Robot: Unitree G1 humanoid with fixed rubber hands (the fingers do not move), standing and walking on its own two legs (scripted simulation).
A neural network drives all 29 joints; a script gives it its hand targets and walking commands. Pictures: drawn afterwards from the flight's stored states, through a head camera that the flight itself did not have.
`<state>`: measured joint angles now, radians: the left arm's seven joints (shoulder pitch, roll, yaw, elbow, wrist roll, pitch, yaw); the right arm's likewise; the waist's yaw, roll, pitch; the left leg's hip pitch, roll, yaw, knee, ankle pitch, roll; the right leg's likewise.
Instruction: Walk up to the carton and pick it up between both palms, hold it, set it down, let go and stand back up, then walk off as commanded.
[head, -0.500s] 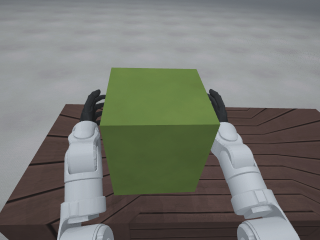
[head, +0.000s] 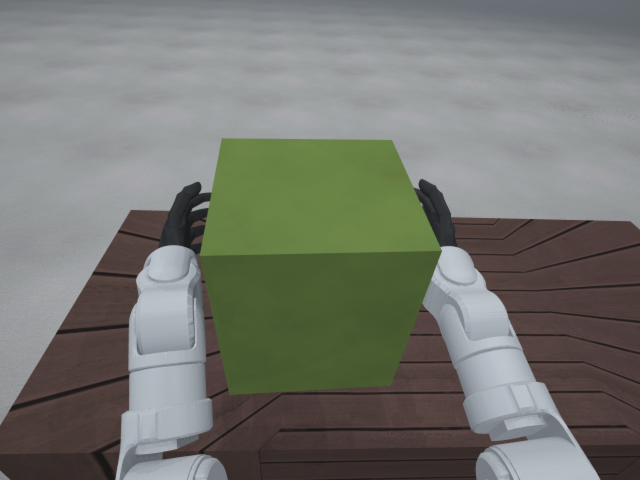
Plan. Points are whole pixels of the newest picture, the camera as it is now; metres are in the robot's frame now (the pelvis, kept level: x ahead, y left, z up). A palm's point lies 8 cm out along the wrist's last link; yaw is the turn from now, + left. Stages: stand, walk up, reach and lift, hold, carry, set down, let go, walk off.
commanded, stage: hold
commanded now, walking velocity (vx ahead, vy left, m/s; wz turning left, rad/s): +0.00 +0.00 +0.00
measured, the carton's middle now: (310, 268) +0.36 +0.02 +0.14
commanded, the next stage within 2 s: none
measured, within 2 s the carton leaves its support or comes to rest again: neither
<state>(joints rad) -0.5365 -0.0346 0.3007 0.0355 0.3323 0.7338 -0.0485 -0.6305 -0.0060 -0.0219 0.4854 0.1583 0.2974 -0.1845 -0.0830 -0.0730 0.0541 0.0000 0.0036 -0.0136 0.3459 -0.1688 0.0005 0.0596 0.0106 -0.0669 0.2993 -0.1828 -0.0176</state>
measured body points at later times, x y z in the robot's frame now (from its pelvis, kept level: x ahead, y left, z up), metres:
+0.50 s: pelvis +0.00 -0.01 +0.00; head -0.05 +0.02 +0.45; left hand +0.36 +0.16 +0.19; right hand +0.37 -0.14 +0.19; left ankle +0.03 +0.12 -0.75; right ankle +0.00 -0.10 -0.75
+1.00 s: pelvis +0.00 +0.00 +0.00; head -0.05 +0.03 +0.45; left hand +0.36 +0.17 +0.18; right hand +0.37 -0.14 +0.18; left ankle +0.03 +0.12 -0.75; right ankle +0.00 -0.10 -0.75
